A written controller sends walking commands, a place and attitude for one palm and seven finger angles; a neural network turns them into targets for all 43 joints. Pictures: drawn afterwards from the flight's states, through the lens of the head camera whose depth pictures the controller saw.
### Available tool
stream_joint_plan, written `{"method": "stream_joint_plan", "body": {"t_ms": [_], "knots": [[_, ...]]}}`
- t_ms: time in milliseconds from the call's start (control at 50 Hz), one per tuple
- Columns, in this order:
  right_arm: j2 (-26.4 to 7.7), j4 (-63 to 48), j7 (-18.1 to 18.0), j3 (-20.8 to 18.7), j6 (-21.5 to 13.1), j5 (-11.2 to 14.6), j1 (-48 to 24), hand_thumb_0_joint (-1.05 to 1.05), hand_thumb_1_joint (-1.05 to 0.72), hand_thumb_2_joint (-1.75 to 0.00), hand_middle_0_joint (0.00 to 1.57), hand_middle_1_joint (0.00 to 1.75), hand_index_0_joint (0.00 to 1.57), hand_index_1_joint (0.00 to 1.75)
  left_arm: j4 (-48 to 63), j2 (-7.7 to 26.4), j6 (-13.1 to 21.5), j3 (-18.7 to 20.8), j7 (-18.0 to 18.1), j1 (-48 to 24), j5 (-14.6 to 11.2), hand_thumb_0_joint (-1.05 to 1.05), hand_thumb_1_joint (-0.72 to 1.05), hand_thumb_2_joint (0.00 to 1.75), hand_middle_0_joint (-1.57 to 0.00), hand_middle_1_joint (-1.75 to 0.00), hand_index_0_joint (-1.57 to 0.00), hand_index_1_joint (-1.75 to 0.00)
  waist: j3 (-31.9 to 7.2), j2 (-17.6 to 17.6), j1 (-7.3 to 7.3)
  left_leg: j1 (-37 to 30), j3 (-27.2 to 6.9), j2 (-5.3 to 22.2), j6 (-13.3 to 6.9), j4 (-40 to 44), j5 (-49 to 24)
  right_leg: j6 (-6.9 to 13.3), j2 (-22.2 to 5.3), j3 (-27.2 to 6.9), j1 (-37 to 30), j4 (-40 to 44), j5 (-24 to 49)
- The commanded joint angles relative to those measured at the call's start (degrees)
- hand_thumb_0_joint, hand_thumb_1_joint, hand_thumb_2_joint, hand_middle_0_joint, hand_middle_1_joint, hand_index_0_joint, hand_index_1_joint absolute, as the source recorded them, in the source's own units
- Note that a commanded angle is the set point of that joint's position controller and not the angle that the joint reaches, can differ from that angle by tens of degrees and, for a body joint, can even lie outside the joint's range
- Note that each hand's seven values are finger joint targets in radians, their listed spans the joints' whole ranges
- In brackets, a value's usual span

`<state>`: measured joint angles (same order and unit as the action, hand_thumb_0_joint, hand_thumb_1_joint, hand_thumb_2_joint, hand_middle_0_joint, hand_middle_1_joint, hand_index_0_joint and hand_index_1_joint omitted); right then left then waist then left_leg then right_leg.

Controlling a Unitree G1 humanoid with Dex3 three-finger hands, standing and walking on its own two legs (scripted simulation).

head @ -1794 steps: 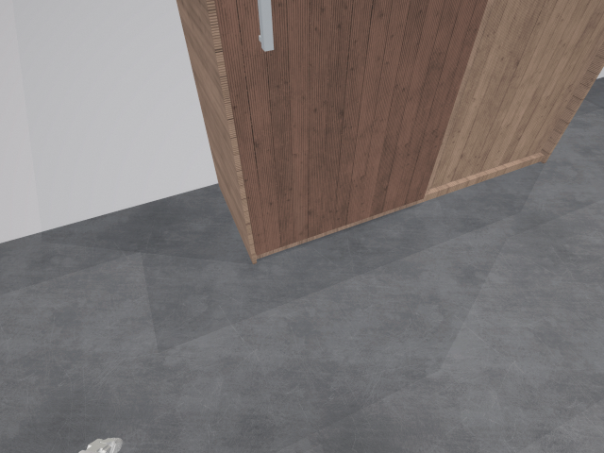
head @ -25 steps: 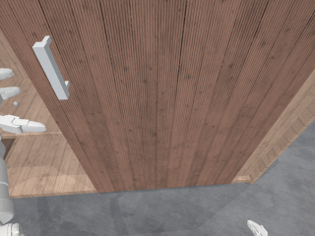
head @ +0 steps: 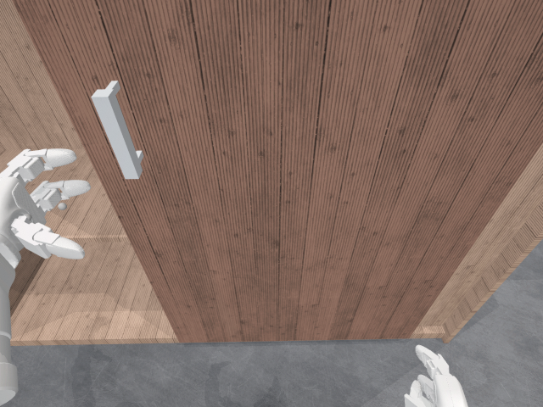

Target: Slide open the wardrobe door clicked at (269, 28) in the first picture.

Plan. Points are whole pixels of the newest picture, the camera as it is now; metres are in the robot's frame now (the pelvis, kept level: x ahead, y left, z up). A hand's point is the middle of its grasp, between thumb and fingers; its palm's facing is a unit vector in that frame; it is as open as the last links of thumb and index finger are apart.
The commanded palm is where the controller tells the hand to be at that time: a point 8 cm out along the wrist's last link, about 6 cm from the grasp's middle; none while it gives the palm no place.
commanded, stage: draw the hand back to the body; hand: left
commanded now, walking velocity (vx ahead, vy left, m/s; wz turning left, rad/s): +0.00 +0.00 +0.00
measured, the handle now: (123, 131) +0.47 +0.30 +0.19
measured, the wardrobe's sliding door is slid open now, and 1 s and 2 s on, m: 0.67 0.67 0.67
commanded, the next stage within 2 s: step back with the hand held close in 1.38 s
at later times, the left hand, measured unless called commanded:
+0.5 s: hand (34, 262) +0.22 +0.30 +0.16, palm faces +0.51 -0.82 -0.27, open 13.6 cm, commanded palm +0.18 +0.33 +0.17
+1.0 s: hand (69, 285) +0.20 +0.25 +0.16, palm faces +0.45 -0.82 -0.36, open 8.8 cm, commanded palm +0.15 +0.29 +0.17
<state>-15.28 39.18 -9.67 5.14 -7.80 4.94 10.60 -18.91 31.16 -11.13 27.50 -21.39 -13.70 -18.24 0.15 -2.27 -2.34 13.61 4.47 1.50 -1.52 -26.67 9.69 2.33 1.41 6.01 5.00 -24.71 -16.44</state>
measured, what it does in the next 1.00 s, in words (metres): stands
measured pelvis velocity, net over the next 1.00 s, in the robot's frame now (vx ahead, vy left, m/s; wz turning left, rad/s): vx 0.01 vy -0.01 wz -0.02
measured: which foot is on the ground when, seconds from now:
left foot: down 0.00-1.00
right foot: down 0.00-1.00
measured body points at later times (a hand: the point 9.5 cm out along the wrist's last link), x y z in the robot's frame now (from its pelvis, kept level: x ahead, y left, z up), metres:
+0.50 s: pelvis -0.01 +0.00 +0.00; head -0.04 -0.01 +0.45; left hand +0.19 +0.34 +0.18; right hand +0.18 -0.22 -0.07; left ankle +0.05 +0.10 -0.74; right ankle -0.03 -0.09 -0.74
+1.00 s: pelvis +0.01 -0.01 +0.01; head -0.03 -0.03 +0.45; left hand +0.17 +0.29 +0.18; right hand +0.19 -0.24 -0.08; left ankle +0.06 +0.10 -0.74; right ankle -0.03 -0.09 -0.74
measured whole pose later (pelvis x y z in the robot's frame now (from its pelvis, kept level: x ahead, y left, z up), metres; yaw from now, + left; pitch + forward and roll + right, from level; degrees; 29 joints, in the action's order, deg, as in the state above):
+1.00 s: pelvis +0.01 -0.01 +0.01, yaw -1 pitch -7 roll +0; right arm -14.2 39.4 -4.2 0.5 -8.5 -0.2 10.7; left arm 19.6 19.1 5.2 18.0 7.0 26.7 -4.9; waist 1.3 -3.7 -3.5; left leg 5.6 5.5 1.5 -0.7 -20.8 8.2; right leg 2.9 1.9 4.6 -2.4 -19.1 -14.8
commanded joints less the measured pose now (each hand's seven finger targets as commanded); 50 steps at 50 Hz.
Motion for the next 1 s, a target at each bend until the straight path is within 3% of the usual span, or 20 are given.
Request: {"method": "stream_joint_plan", "body": {"t_ms": [0, 40, 100, 120, 160, 200, 220, 280, 300, 320, 340, 420, 440, 500, 520, 540, 580, 700, 780, 980], "knots": [[-7.94, -11.87, 1.0, -3.74, -3.65, 0.6, -6.26, 0.0, -0.9, -0.9, 0.2, 0.3, 0.2, 0.3, 11.82, 20.53, 3.03, 11.38, -2.62, -5.67, -4.18, 0.0, -0.55, 0.2, -0.25, -1.15, -0.25, -1.15, -10.7, 0.73, -2.03, -8.65, -5.53, -0.9, -0.89, 0.81, -9.36, -3.52, -1.26, -6.66, 3.92, 3.15, 18.98], [-7.67, -12.97, 1.67, -3.93, -3.87, 0.92, -6.59, 0.0, -0.9, -0.9, 0.2, 0.3, 0.2, 0.3, 13.99, 18.26, 2.19, 10.83, -1.55, -3.82, -4.6, 0.0, -0.55, 0.2, -0.25, -1.15, -0.25, -1.15, -9.91, 1.37, -1.87, -7.7, -5.42, -0.67, -0.63, 0.81, -7.3, -4.01, -1.63, -7.17, 5.31, 3.08, 17.03], [-7.52, -13.83, 1.9, -4.05, -4.43, 1.02, -7.6, 0.0, -0.9, -0.9, 0.2, 0.3, 0.2, 0.3, 20.53, 14.77, 2.13, 7.66, 0.3, -4.16, -4.15, 0.0, -0.55, 0.2, -0.25, -1.15, -0.25, -1.15, -9.73, -2.0, -1.33, -9.64, -5.05, -0.36, -0.54, 0.47, -6.32, -3.93, -1.2, -7.71, 7.07, 3.43, 13.32], [-7.61, -13.6, 1.84, -4.24, -4.63, 0.92, -7.36, 0.0, -0.9, -0.9, 0.2, 0.3, 0.2, 0.3, 22.93, 15.43, 2.51, 8.12, 1.0, -5.32, -3.99, 0.0, -0.55, 0.2, -0.25, -1.15, -0.25, -1.15, -9.87, -3.2, -1.11, -9.62, -5.29, -0.34, -0.51, 0.6, -5.63, -3.96, -1.29, -8.07, 7.46, 3.68, 12.38], [-7.23, -13.51, 1.6, -4.02, -4.98, 0.86, -7.68, 0.0, -0.9, -0.9, 0.2, 0.3, 0.2, 0.3, 25.81, 12.23, 2.96, 5.78, 1.68, -3.05, -3.9, 0.0, -0.55, 0.2, -0.25, -1.15, -0.25, -1.15, -8.24, -3.36, -0.69, -10.54, -5.2, -0.25, -0.53, 1.2, -4.56, -3.69, -0.64, -7.36, 8.6, 4.11, 9.75], [-7.46, -12.63, 1.11, -3.96, -5.47, 0.71, -8.1, 0.0, -0.9, -0.9, 0.2, 0.3, 0.2, 0.3, 28.71, 12.14, 3.68, 5.27, 2.57, -5.04, -3.71, 0.0, -0.51, 0.22, -0.25, -1.13, -0.25, -1.13, -6.66, -2.42, -0.28, -10.7, -5.6, -0.01, -0.52, 1.97, -2.28, -3.44, -0.28, -7.22, 9.22, 5.03, 5.71], [-7.43, -12.45, 0.87, -4.11, -5.83, 0.52, -8.27, 0.0, -0.9, -0.9, 0.2, 0.3, 0.2, 0.3, 30.87, 13.28, 4.13, 6.21, 3.06, -5.65, -3.54, 0.0, -0.48, 0.24, -0.25, -1.11, -0.25, -1.11, -7.5, -4.49, -0.56, -11.38, -5.79, -0.2, -0.62, 2.42, -1.96, -3.22, -0.31, -7.34, 9.09, 5.38, 5.12], [-6.9, -11.97, 0.52, -3.63, -6.47, 0.31, -8.95, 0.0, -0.9, -0.9, 0.2, 0.3, 0.2, 0.3, 32.3, 11.55, 3.97, 5.62, 4.0, -2.44, -3.32, 0.0, -0.37, 0.29, -0.24, -1.04, -0.24, -1.04, -6.24, -4.08, -0.84, -11.71, -6.02, -0.29, -0.52, 4.06, -0.09, -2.85, -0.08, -6.38, 8.79, 6.38, 2.5], [-7.15, -11.03, 2.02, -4.53, -7.33, -3.05, -6.5, 0.0, -0.9, -0.9, 0.2, 0.3, 0.2, 0.3, 35.49, 17.47, 9.21, 8.21, 15.05, -1.3, 5.48, 0.0, -0.33, 0.31, -0.24, -1.02, -0.24, -1.02, -0.16, -5.77, -1.13, -8.3, -5.51, -0.69, 0.65, 4.94, 3.01, -1.18, -1.12, -7.35, 10.77, 10.77, -1.12], [-6.68, -9.66, 2.37, -4.4, -7.64, -3.47, -7.33, 0.0, -0.9, -0.9, 0.2, 0.3, 0.2, 0.3, 31.76, 9.66, 11.38, 4.1, 19.43, 3.67, 6.49, 0.0, -0.3, 0.32, -0.24, -1.0, -0.24, -1.0, 2.05, -5.31, -0.08, -8.02, -5.78, -0.75, 1.15, 6.08, 5.68, -0.79, -1.19, -6.49, 11.13, 11.53, -2.66], [-5.89, -9.28, 2.93, -4.72, -7.57, -3.4, -6.9, 0.0, -0.9, -0.9, 0.2, 0.3, 0.2, 0.3, 32.42, 5.19, 12.87, 1.32, 22.18, 10.47, 7.98, 0.0, -0.26, 0.34, -0.24, -0.98, -0.24, -0.98, 2.88, -3.03, -0.15, -8.47, -5.51, -0.11, 1.13, 7.02, 7.17, -0.89, -1.27, -5.91, 10.07, 11.43, -3.61], [-6.6, -8.35, 3.71, -5.68, -7.24, -3.88, -7.25, 0.0, -0.9, -0.9, 0.2, 0.3, 0.2, 0.3, 39.96, 7.2, 17.81, 2.1, 27.65, 8.93, 11.24, 0.0, -0.12, 0.41, -0.24, -0.89, -0.24, -0.89, -4.9, -2.94, -0.49, -12.11, -4.5, 0.03, 0.48, 8.92, 6.65, -1.01, -0.65, -6.2, 5.42, 11.16, -2.38], [-5.81, -8.24, 3.67, -5.78, -7.16, -3.97, -7.5, 0.0, -0.9, -0.9, 0.2, 0.3, 0.2, 0.3, 39.61, 4.27, 18.23, 0.17, 28.12, 11.81, 11.48, 0.0, -0.08, 0.43, -0.23, -0.87, -0.23, -0.87, -3.61, -3.73, -0.33, -12.61, -4.04, 0.24, 0.38, 9.09, 5.73, -1.04, -0.53, -6.04, 5.21, 11.17, -1.71], [-5.8, -7.39, 3.75, -5.88, -6.71, -3.94, -7.65, 0.0, -0.9, -0.9, 0.2, 0.3, 0.2, 0.3, 39.19, 2.22, 19.14, -1.73, 29.19, 12.23, 12.31, 0.0, 0.03, 0.48, -0.23, -0.81, -0.23, -0.81, -2.03, -1.04, 0.01, -12.89, -4.01, 0.22, 0.24, 10.02, 5.05, -1.14, -0.07, -5.76, 4.58, 11.77, -1.08], [-5.97, -7.22, 3.72, -5.78, -6.59, -4.13, -7.91, 0.0, -0.9, -0.9, 0.2, 0.3, 0.2, 0.3, 39.37, 3.44, 19.41, -1.13, 29.52, 11.11, 12.77, 0.0, 0.07, 0.5, -0.23, -0.79, -0.23, -0.79, -1.67, -2.05, -0.12, -13.19, -3.64, 0.01, 0.16, 10.14, 4.64, -1.29, -0.1, -5.97, 5.25, 12.14, -0.78], [-5.35, -7.14, 3.77, -5.92, -6.41, -4.08, -8.06, 0.0, -0.9, -0.9, 0.2, 0.3, 0.2, 0.3, 39.72, 1.3, 19.53, -2.44, 29.62, 13.0, 12.77, 0.0, 0.1, 0.51, -0.23, -0.77, -0.23, -0.77, -1.22, -2.43, -0.02, -13.32, -3.85, 0.13, 0.25, 10.43, 4.46, -1.18, -0.03, -5.66, 4.55, 11.87, -0.74], [-5.11, -7.2, 3.91, -5.87, -6.16, -4.27, -8.43, 0.0, -0.9, -0.9, 0.2, 0.3, 0.2, 0.3, 41.17, 0.95, 19.9, -2.66, 29.82, 14.57, 13.06, 0.0, 0.17, 0.55, -0.22, -0.73, -0.22, -0.73, -2.08, -3.62, -0.42, -14.13, -3.97, 0.04, 0.33, 10.62, 2.92, -1.06, 0.08, -5.49, 3.63, 11.52, 0.82], [-5.08, -7.91, 4.67, -6.38, -5.3, -4.79, -8.62, 0.0, -0.9, -0.9, 0.2, 0.3, 0.2, 0.3, 44.43, 1.17, 19.97, -0.7, 29.63, 25.94, 13.1, 0.0, 0.39, 0.65, -0.22, -0.6, -0.22, -0.6, -3.21, -1.75, -1.73, -13.94, -3.58, -0.05, 0.37, 9.24, -5.1, -0.86, -0.15, -5.34, 0.22, 10.84, 7.55], [-4.5, -8.64, 5.1, -6.53, -4.53, -4.78, -8.47, 0.0, -0.9, -0.9, 0.2, 0.3, 0.2, 0.3, 47.85, 0.12, 20.01, -1.33, 29.34, 29.61, 13.02, 0.0, 0.54, 0.73, -0.21, -0.51, -0.21, -0.51, -2.18, -2.72, -1.49, -13.93, -2.89, 0.02, 0.51, 8.47, -6.97, -1.15, -0.24, -5.39, 0.74, 10.57, 9.62], [-4.07, -9.75, 5.16, -6.85, -3.8, -4.86, -8.29, 0.0, -0.9, -0.9, 0.2, 0.3, 0.2, 0.3, 52.02, -2.1, 20.07, -3.86, 29.15, 36.35, 13.17, 0.0, 0.9, 0.9, -0.2, -0.3, -0.2, -0.3, -0.58, -0.21, -1.16, -13.58, -2.09, -0.35, 0.04, 6.98, -7.92, -1.86, -0.8, -5.55, 1.92, 10.42, 12.22]]}}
